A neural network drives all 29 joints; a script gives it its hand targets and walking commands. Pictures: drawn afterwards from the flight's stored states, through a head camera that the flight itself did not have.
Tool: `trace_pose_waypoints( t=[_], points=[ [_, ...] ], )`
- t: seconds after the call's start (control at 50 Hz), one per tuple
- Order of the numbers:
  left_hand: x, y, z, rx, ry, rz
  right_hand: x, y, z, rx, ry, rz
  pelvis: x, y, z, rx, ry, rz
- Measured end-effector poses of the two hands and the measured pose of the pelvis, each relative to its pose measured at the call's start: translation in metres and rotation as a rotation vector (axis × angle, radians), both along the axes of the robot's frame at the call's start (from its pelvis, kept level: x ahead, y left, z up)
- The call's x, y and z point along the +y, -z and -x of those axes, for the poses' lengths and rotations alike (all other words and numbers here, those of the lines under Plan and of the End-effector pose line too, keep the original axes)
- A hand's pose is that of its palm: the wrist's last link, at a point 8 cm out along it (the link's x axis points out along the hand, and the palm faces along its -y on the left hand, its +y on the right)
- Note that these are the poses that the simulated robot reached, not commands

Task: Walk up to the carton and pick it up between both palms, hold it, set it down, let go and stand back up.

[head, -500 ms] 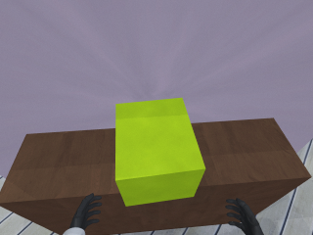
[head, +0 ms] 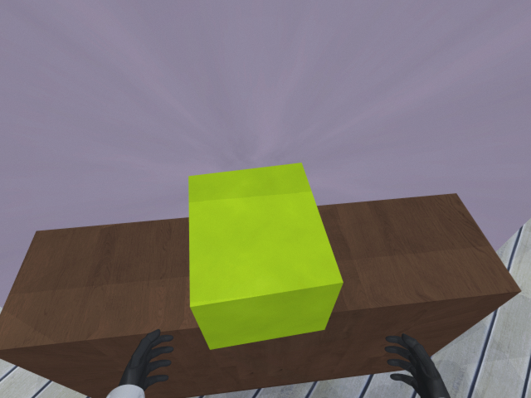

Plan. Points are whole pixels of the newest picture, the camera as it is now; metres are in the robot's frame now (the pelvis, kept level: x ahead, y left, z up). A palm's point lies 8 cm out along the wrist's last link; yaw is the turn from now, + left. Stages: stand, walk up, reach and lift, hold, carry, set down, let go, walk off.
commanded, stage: let go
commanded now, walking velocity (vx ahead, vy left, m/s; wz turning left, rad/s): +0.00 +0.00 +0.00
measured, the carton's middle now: (257, 253) +0.36 +0.05 -0.04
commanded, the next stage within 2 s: stand in 0.08 s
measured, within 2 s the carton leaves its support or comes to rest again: neither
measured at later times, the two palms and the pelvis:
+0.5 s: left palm out of the picture +0.07 +0.24 -0.13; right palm out of the picture +0.01 -0.23 -0.13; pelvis -0.01 +0.02 -0.01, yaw -3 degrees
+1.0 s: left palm out of the picture +0.00 +0.24 -0.14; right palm out of the picture -0.05 -0.21 -0.14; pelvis -0.03 +0.02 +0.00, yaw -4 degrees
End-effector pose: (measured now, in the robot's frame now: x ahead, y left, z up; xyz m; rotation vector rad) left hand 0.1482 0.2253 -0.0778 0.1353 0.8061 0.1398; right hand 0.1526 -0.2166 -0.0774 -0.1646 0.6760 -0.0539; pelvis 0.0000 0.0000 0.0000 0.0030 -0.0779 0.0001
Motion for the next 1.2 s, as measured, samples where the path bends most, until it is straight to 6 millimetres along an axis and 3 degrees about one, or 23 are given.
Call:
trace_pose_waypoints(
  t=[0.1,0.18,0.34,0.44,0.52,0.7,1.02,1.2],
  points=[
    [0.000,-0.001,-0.002,-0.002,0.008,-0.002,0.001,-0.001,0.002,-0.005,0.002,0.000,0.002,0.000,0.000,0.001,0.003,0.001],
    [0.005,0.009,0.006,0.027,0.047,-0.024,-0.008,0.017,0.016,0.144,0.032,0.038,0.005,0.004,0.004,0.038,0.016,0.008],
    [0.019,0.037,0.045,0.175,0.033,-0.032,-0.026,0.045,0.086,0.384,0.141,0.060,0.010,0.010,0.008,0.069,0.034,0.008],
    [0.018,0.048,0.067,0.255,0.039,-0.024,-0.023,0.051,0.127,0.471,0.192,0.057,0.015,0.011,0.012,0.077,0.043,0.003],
    [0.017,0.052,0.077,0.284,0.039,-0.016,-0.016,0.054,0.147,0.507,0.213,0.045,0.017,0.010,0.015,0.079,0.048,0.001],
    [0.016,0.056,0.097,0.331,0.033,-0.006,-0.004,0.060,0.167,0.538,0.236,0.021,0.022,0.008,0.023,0.078,0.059,0.000],
    [0.018,0.065,0.150,0.499,-0.008,0.002,0.007,0.067,0.207,0.657,0.271,-0.004,0.024,0.005,0.027,0.079,0.067,0.003],
    [0.010,0.070,0.161,0.553,-0.004,0.023,0.018,0.069,0.221,0.711,0.277,-0.019,0.026,0.004,0.026,0.074,0.067,0.002]
  ],
)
